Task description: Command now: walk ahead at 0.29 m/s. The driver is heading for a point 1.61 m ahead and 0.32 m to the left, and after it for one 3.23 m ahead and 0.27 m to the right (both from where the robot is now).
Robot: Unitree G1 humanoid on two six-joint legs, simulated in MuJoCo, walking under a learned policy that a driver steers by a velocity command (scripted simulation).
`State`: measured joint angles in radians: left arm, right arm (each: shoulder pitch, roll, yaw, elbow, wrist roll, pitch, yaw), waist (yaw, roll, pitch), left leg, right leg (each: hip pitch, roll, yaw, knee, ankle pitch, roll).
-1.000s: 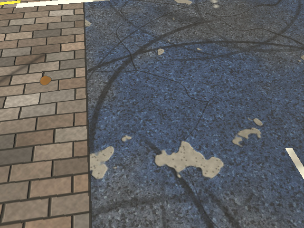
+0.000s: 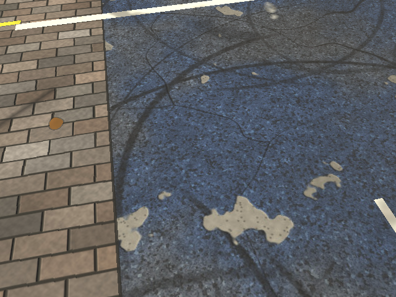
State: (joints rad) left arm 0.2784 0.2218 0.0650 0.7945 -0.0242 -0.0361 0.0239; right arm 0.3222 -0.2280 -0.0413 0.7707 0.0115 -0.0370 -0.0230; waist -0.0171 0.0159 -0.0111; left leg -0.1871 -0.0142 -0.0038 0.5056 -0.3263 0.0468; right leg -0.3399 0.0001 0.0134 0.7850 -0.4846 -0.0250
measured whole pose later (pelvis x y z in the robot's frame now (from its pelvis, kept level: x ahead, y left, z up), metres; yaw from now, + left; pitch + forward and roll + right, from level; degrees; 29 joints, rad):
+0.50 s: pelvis +0.18 -0.03 +0.00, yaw +1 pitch +2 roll -1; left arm 0.45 0.22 0.03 0.89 -0.01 -0.06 0.02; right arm 0.04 -0.24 -0.03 0.68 0.01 -0.08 0.04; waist 0.08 0.05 0.03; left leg -0.60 0.03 0.00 0.55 0.06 0.03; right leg 0.07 0.04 -0.01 0.25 -0.36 -0.03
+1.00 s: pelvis +0.31 -0.03 +0.00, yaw +0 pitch +1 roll +2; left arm 0.36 0.24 0.04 0.90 0.01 -0.05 0.03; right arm 0.17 -0.28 -0.06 0.84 0.03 -0.04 0.00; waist 0.04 0.03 -0.05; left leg -0.45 -0.04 0.01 0.76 -0.33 0.06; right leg -0.24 -0.02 -0.01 0.50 -0.29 -0.04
